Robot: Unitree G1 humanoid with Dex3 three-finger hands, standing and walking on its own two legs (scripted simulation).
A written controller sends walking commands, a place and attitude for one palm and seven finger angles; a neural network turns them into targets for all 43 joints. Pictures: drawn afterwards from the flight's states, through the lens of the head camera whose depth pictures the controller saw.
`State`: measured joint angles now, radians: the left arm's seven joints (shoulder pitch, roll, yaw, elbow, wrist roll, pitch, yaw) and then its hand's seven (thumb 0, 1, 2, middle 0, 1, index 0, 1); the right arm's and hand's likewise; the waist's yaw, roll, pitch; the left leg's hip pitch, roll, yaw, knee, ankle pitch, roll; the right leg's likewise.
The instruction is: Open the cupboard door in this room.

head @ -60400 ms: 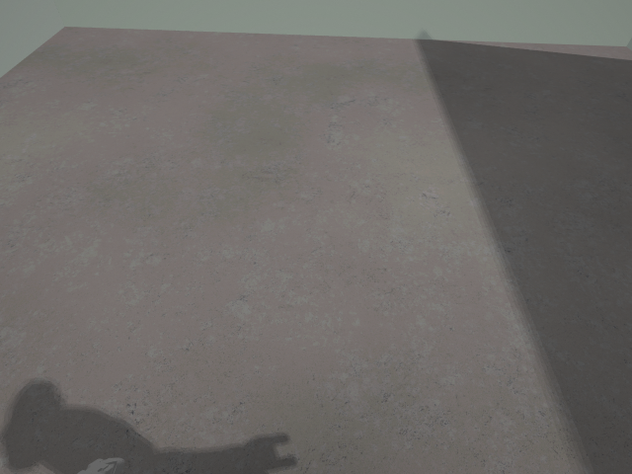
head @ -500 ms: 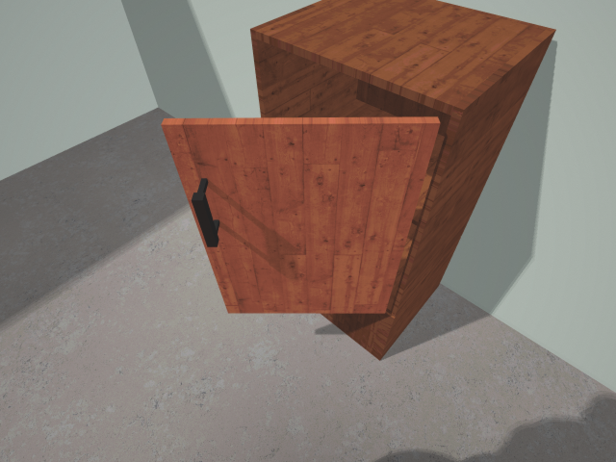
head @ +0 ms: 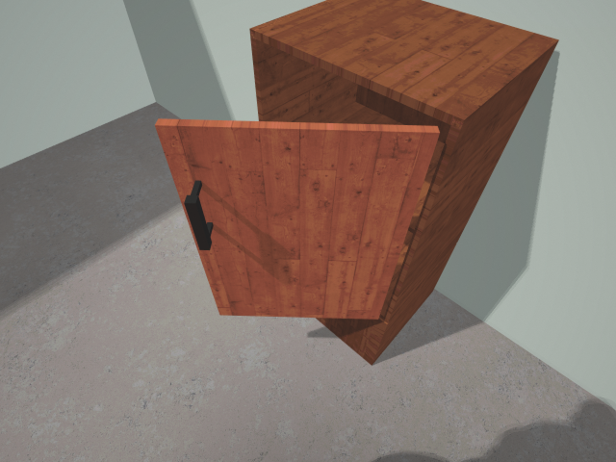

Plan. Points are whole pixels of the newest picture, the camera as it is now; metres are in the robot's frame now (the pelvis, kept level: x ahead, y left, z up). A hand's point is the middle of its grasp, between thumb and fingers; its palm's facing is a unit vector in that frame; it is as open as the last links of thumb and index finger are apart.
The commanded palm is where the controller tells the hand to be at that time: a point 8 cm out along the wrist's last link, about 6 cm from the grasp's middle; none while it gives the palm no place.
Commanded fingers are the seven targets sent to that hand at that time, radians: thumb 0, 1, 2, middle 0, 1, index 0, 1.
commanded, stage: look again from close up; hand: left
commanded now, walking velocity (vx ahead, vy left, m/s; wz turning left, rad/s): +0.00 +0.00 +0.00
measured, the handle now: (201, 216) +0.51 +0.23 -0.02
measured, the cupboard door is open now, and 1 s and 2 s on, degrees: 42 42 42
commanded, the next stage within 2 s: raise the hand with hooked fingers in 0.04 s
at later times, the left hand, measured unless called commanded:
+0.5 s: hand (181, 431) +0.17 +0.18 -0.05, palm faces +0.02 -1.00 -0.01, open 8.3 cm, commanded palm +0.13 +0.25 -0.06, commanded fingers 0.00 0.46 0.71 -0.23 -0.58 -0.23 -0.58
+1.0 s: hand (147, 401) +0.20 +0.22 -0.04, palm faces +0.05 -1.00 -0.04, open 11.3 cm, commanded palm +0.17 +0.28 -0.03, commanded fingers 0.00 -0.13 0.46 -0.27 -0.96 -0.27 -0.96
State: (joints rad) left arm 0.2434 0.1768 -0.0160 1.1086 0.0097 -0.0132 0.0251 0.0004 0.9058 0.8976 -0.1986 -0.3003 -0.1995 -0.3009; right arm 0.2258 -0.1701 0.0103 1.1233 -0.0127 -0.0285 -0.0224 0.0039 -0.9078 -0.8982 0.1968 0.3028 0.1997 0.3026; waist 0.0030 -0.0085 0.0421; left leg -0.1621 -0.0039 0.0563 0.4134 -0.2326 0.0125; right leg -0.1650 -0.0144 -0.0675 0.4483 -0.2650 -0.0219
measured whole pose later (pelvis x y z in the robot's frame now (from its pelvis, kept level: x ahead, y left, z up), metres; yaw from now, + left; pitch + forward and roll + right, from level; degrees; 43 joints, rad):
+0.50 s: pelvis -0.04 -0.02 -0.08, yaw +0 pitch +12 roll +1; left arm 0.34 0.19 0.19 0.26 -0.30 -0.61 -0.37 0.00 0.67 0.80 -0.21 -0.45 -0.22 -0.45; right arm 0.12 -0.28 -0.07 0.55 0.03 -0.26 -0.01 0.01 -0.90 -0.90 0.20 0.30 0.20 0.30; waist 0.01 -0.04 -0.14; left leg -0.81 0.02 0.04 1.08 -0.48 -0.01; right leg -0.81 -0.02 -0.07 1.11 -0.51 -0.06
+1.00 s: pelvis -0.04 +0.00 -0.08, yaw +1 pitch +14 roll -2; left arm 0.28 0.27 0.28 0.15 -0.33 -0.38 -0.33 0.00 0.09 0.55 -0.26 -0.82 -0.26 -0.82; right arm 0.28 -0.22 0.01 0.61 0.03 -0.23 -0.07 0.01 -0.90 -0.90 0.20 0.30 0.21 0.30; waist -0.02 0.03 -0.12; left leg -0.86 0.03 0.01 1.09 -0.47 0.01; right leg -0.82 -0.01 -0.11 1.05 -0.48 -0.03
